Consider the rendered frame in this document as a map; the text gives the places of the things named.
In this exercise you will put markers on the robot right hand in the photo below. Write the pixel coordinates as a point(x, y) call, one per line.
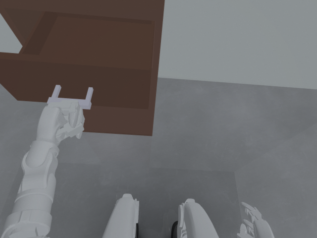
point(259, 229)

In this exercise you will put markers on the handle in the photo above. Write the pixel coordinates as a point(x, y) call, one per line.
point(85, 104)

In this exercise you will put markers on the left robot forearm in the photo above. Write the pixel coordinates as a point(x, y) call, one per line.
point(31, 216)

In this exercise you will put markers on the cabinet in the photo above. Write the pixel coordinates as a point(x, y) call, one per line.
point(22, 15)

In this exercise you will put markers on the robot right shin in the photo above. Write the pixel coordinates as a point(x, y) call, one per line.
point(182, 233)

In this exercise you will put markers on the robot left hand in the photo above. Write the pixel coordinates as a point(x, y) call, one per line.
point(67, 113)

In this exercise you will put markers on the left robot thigh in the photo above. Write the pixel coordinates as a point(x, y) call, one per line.
point(124, 216)

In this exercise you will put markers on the drawer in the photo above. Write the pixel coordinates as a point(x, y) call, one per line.
point(112, 55)

